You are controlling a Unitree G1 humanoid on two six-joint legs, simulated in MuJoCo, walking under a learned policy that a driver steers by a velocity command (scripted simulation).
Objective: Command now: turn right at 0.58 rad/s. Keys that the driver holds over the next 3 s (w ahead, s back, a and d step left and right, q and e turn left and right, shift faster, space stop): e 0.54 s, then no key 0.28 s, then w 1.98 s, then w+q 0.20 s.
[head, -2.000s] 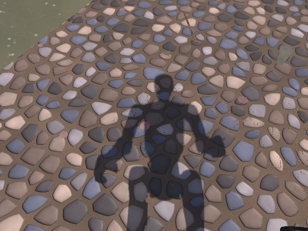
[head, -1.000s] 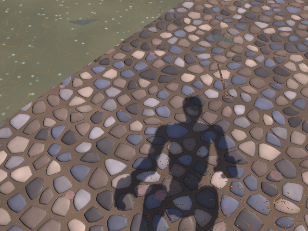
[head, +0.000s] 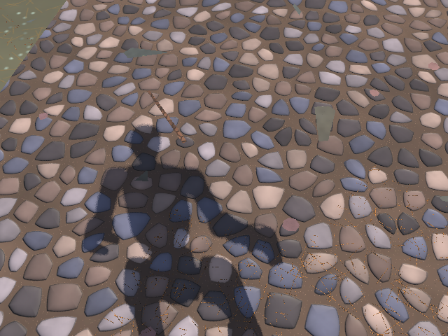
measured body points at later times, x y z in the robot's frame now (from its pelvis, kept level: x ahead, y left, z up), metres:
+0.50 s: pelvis +0.02 +0.00 +0.00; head +0.06 -0.02 +0.45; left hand +0.26 +0.23 -0.08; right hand +0.10 -0.33 -0.10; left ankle +0.07 +0.12 -0.73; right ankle +0.02 -0.12 -0.74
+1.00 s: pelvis +0.03 -0.02 +0.00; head +0.04 -0.04 +0.45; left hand +0.25 +0.17 -0.09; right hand +0.03 -0.32 -0.12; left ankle +0.06 +0.10 -0.70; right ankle -0.04 -0.12 -0.74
